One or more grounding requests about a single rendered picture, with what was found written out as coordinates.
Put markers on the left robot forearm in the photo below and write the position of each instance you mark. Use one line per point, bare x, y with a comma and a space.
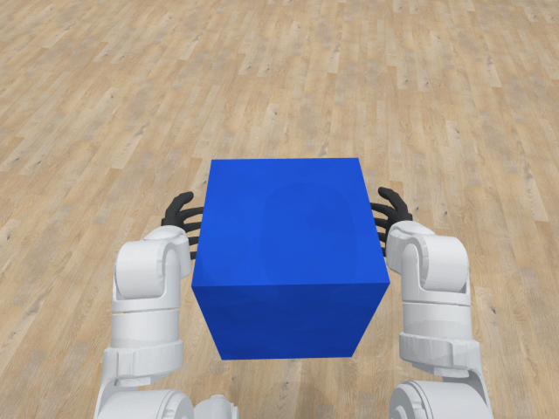
145, 344

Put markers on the robot left hand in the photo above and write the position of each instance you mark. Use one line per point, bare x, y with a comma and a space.
175, 217

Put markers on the robot left upper arm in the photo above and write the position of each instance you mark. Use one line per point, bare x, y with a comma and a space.
148, 404

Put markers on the carton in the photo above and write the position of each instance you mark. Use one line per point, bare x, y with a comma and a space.
289, 264

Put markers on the right robot forearm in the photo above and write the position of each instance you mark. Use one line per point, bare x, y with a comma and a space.
437, 336

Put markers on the robot right upper arm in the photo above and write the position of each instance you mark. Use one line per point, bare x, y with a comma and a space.
436, 400

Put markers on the robot right hand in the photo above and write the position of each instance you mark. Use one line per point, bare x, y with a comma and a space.
398, 214

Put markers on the left robot thigh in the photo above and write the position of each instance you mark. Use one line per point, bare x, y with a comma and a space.
215, 409

